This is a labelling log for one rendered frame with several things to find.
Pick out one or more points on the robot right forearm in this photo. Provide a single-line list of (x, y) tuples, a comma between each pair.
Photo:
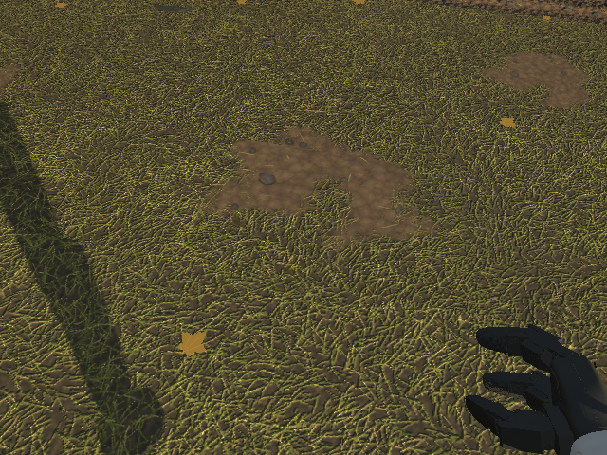
[(594, 443)]

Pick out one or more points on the right robot hand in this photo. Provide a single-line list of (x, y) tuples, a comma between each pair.
[(572, 402)]

